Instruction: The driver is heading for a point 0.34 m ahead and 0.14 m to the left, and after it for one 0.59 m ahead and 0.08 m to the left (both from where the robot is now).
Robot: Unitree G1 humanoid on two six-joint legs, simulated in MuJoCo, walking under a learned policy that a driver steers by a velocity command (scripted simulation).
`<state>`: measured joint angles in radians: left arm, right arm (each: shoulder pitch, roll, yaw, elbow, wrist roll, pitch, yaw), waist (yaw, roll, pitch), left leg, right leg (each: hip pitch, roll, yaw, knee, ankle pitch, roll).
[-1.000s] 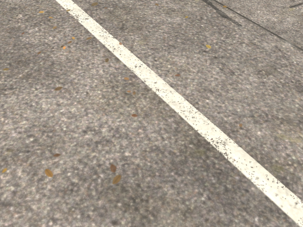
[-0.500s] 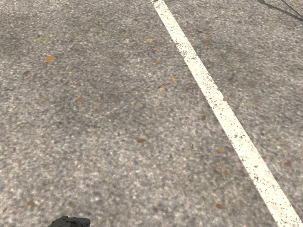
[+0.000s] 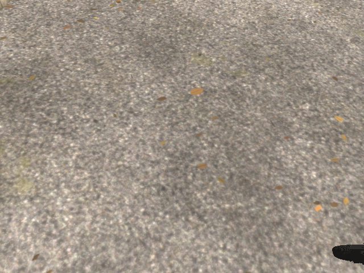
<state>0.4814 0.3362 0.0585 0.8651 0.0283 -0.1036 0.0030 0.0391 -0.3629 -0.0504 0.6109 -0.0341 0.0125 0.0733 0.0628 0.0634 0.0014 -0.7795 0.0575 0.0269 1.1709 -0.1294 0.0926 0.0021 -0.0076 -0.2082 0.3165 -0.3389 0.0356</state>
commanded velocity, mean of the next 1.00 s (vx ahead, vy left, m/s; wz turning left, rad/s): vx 0.56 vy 0.00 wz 0.60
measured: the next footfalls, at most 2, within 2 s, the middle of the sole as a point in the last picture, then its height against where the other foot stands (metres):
left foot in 0.18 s outside the picture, level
right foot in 0.56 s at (190, 202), level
